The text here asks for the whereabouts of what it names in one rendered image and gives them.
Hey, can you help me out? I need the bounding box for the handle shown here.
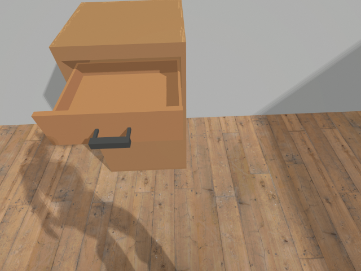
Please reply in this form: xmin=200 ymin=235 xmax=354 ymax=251
xmin=88 ymin=127 xmax=131 ymax=149

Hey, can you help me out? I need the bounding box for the cabinet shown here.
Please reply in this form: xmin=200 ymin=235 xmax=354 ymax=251
xmin=49 ymin=0 xmax=186 ymax=172

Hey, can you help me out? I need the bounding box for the drawer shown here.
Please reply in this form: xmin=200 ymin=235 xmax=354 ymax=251
xmin=31 ymin=59 xmax=183 ymax=145

